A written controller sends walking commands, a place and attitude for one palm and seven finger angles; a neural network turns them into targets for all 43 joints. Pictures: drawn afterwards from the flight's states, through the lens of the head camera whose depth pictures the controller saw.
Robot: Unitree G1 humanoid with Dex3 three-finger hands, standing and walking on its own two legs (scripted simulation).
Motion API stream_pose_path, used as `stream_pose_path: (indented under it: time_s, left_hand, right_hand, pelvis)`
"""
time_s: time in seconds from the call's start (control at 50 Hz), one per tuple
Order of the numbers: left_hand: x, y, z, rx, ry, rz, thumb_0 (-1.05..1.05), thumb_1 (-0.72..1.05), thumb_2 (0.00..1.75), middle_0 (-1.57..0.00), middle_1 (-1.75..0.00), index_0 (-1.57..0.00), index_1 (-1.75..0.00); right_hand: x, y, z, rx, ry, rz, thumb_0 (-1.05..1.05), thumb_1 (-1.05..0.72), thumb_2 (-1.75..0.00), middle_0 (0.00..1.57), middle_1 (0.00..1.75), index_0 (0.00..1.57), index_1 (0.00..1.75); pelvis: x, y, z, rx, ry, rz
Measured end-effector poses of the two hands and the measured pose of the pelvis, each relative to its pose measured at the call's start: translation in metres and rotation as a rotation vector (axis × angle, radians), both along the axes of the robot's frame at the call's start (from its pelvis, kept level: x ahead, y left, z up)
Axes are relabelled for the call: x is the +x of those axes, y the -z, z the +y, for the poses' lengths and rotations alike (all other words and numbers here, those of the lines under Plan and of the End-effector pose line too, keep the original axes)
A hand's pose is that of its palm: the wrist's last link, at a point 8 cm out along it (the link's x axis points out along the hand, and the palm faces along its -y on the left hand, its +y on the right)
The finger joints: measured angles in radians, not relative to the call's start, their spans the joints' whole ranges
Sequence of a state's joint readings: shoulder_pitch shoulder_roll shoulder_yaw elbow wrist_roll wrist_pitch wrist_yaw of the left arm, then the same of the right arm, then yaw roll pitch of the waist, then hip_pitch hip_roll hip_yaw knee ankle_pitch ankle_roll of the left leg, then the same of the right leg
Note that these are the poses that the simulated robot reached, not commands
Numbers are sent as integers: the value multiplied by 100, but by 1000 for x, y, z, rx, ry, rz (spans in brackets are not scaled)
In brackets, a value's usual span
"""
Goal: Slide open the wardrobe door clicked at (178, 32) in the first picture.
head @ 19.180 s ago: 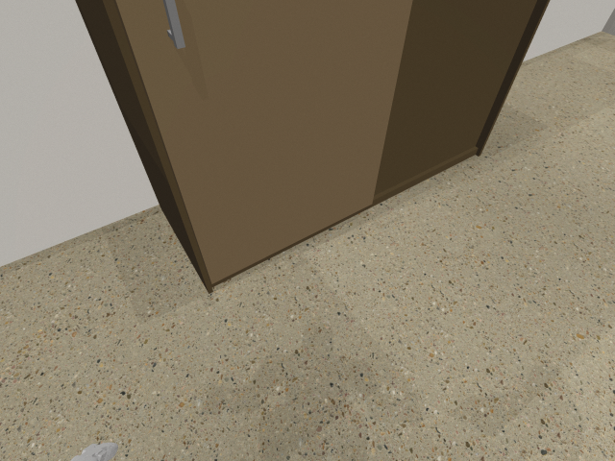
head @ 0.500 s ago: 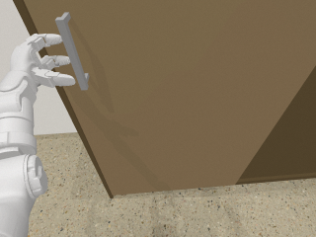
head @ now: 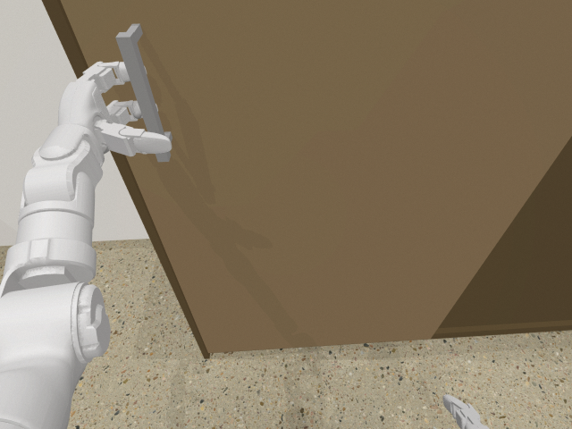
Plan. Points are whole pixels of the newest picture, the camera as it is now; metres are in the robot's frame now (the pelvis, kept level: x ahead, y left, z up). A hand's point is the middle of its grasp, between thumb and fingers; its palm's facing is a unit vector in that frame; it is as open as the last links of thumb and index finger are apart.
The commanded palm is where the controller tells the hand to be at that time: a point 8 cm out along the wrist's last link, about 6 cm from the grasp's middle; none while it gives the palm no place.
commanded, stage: slide the fingers in behind the handle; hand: left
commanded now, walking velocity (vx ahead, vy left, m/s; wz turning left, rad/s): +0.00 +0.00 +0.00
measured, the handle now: (150, 98) +0.49 +0.21 +0.24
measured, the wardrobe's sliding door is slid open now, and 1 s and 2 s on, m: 0.00 0.00 0.00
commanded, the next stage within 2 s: move the hooked fingers beside the handle in 0.24 s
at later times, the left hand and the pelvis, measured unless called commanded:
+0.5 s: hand (138, 113) +0.45 +0.21 +0.24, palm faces +0.13 -0.99 +0.00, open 13.9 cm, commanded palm +0.42 +0.25 +0.24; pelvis +0.00 -0.01 +0.00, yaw +1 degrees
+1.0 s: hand (122, 117) +0.43 +0.22 +0.25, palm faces +0.12 -0.99 +0.01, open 14.0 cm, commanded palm +0.40 +0.27 +0.24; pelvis +0.01 -0.01 +0.00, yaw +0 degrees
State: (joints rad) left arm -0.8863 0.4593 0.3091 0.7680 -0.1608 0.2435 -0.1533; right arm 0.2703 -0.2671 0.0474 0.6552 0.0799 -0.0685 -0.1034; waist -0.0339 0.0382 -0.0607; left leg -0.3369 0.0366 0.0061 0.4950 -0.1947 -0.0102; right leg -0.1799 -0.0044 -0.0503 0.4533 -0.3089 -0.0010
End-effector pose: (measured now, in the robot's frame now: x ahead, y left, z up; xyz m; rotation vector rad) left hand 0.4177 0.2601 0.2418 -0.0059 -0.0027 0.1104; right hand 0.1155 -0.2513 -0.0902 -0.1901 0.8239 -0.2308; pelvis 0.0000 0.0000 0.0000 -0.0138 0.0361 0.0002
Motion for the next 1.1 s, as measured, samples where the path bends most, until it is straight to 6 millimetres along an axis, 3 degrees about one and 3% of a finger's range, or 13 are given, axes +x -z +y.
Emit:
stream_pose_path:
  time_s: [0.32,0.72,1.1]
  left_hand:
    - [2,-1,-1,14,-23,3,-1,-51,30,-33,-123,-32,-124]
    - [0,-1,-7,3,3,-27,-1,-50,30,-31,-121,-30,-121]
    - [-19,0,19,16,-13,-12,-1,-51,30,-30,-120,-30,-120]
  right_hand:
    - [-16,14,-11,-7,2,98,1,-90,-90,20,29,20,30]
    - [-1,5,-8,15,14,13,1,-90,-90,20,29,20,30]
    - [10,0,-10,-1,10,6,1,-90,-90,20,29,20,30]
  pelvis:
    - [5,1,-6,2,-19,3]
    - [7,0,-7,7,6,-6]
    - [8,0,-6,5,-2,-14]
